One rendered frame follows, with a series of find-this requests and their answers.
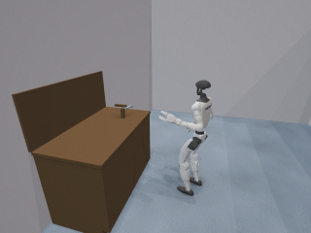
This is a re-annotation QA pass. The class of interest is robot left hand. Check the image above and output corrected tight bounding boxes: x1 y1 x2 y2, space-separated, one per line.
159 111 176 123

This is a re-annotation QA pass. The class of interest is right robot upper arm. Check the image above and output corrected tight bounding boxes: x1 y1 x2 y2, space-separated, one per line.
208 97 214 120

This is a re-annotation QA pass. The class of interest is robot right foot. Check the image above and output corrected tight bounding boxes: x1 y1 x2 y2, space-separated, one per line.
189 177 202 186

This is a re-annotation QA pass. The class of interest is counter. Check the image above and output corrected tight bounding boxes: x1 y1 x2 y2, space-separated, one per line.
12 71 151 233

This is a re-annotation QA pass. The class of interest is robot left forearm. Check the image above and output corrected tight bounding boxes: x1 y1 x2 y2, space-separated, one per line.
175 118 202 131

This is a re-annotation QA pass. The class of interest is robot head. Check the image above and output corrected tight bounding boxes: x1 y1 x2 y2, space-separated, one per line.
195 80 211 103

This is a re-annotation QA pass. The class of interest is left robot upper arm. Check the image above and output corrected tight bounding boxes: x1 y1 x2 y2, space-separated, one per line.
191 102 204 131

